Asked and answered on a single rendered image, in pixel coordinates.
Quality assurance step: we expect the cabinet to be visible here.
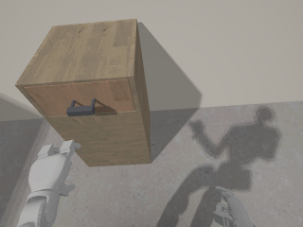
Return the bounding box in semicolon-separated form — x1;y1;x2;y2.
15;18;152;167

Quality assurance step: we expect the robot left forearm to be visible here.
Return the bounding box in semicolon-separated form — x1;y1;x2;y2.
16;190;61;227

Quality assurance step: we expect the right robot hand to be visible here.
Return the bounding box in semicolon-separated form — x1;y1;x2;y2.
213;186;250;227

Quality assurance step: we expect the left robot hand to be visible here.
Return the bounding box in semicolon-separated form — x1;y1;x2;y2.
28;140;81;198

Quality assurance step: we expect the handle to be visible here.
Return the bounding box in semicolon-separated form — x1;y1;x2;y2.
66;98;96;117

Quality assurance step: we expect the drawer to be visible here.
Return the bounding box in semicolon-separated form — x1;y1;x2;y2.
24;79;135;116

